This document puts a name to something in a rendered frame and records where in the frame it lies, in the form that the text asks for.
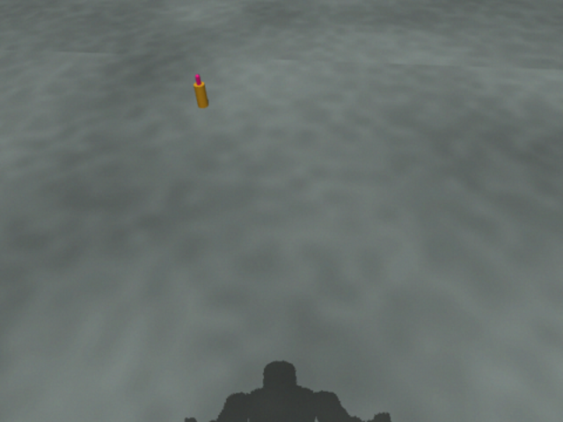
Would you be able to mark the bottle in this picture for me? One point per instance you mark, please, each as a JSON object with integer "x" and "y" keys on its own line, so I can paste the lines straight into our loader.
{"x": 200, "y": 93}

